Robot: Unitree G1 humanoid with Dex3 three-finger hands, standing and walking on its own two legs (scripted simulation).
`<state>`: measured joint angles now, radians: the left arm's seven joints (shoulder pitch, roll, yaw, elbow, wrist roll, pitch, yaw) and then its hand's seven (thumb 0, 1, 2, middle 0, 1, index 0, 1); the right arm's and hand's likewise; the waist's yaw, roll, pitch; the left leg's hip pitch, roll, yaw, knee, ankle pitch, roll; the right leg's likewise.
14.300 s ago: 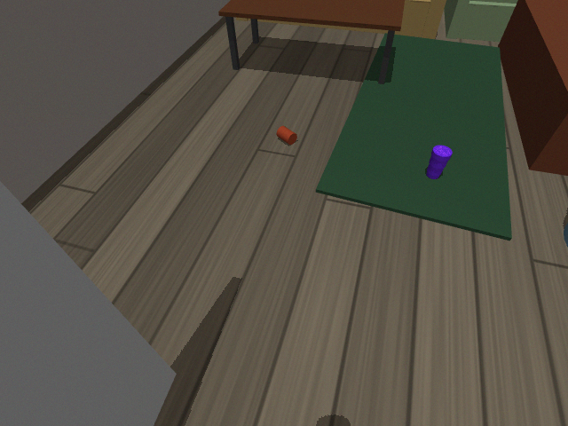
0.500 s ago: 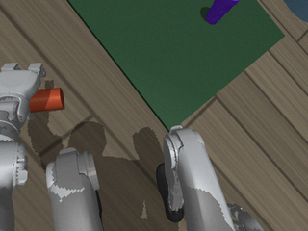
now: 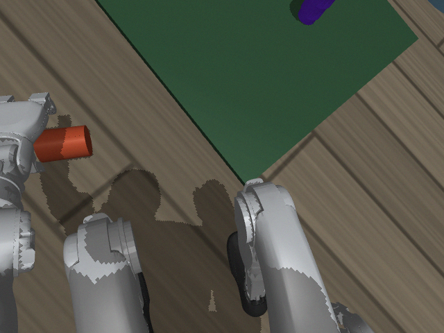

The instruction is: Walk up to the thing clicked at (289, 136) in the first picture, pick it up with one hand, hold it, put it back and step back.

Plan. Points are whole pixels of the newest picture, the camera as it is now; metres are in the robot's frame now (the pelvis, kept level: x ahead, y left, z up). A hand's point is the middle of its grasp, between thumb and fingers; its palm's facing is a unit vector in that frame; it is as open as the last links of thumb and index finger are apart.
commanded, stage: close in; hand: left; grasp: from above
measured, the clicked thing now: (64, 143) +0.50 +0.26 -0.29
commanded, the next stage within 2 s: rest palm in 0.12 s
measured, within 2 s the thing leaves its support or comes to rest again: neither
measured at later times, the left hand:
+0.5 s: hand (55, 147) +0.47 +0.26 -0.22, palm faces -0.47 -0.05 -0.88, open 12.6 cm
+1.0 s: hand (58, 152) +0.47 +0.26 -0.26, palm faces -0.47 -0.09 -0.88, open 12.6 cm
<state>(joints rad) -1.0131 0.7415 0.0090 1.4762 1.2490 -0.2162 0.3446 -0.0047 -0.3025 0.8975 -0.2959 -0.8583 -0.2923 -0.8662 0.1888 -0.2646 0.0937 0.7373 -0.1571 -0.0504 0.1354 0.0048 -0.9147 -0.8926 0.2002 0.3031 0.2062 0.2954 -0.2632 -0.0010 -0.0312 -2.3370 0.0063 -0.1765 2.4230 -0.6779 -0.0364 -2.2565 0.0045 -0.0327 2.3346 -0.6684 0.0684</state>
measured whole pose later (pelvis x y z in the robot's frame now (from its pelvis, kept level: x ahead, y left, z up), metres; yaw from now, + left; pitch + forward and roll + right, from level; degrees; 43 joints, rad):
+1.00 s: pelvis +0.01 +0.01 -0.03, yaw -5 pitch +31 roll -12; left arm -1.02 0.88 0.12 1.68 1.35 -0.25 0.59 -0.01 -0.25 0.81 -0.32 -0.73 -0.31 -0.75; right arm 0.13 -0.31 0.19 0.72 -0.29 -0.17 0.24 0.00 -0.91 -0.90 0.20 0.30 0.20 0.30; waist -0.36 -0.08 0.09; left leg -2.37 0.01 -0.26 2.56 -0.75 -0.04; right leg -2.26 0.03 -0.09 2.41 -0.70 0.08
